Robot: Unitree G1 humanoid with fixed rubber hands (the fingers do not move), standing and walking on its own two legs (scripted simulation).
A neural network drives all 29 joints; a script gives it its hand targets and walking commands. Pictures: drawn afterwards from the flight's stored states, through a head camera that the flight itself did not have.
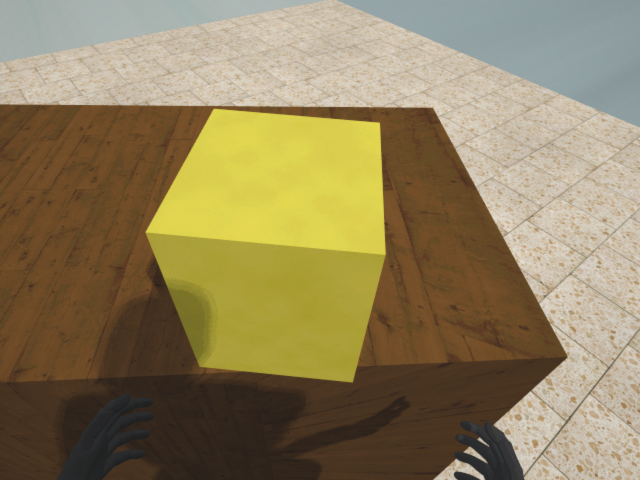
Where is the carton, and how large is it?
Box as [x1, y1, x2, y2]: [145, 109, 385, 382]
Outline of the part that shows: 213,109 145,232 199,366 352,382 385,255 379,123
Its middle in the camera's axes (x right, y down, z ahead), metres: -0.04 +0.01 +0.48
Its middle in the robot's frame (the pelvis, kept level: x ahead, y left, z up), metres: +0.38 +0.06 +0.11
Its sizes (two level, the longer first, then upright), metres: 0.210 0.200 0.250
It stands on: a pedestal, 0.77 m high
